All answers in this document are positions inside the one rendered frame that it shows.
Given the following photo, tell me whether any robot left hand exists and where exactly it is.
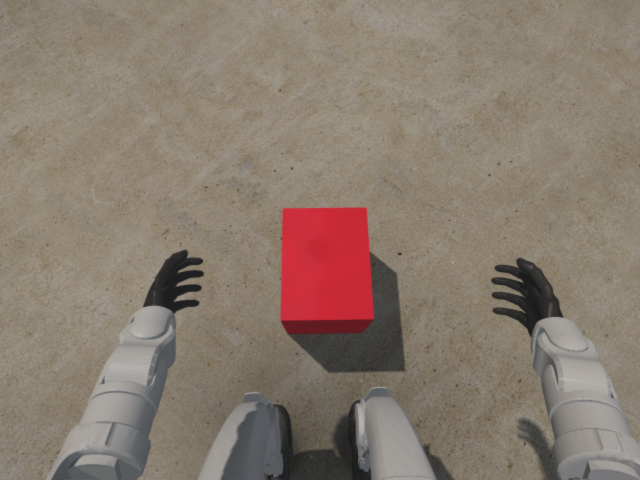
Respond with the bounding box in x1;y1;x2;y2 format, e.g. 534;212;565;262
143;250;204;314

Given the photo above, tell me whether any robot right hand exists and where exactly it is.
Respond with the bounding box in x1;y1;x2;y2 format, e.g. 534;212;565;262
491;258;564;337

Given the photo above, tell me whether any robot right thigh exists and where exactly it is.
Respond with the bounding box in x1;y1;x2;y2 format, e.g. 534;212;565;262
355;396;437;480

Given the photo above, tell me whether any carton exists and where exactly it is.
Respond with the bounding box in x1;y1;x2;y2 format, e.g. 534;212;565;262
281;207;374;334

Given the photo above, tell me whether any robot right shin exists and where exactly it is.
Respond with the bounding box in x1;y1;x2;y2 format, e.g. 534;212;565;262
358;387;402;469

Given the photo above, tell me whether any right robot forearm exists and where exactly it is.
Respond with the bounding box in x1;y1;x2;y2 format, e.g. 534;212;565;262
531;317;640;480

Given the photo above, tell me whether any left robot forearm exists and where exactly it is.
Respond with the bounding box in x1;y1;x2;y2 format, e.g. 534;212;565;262
45;306;176;480

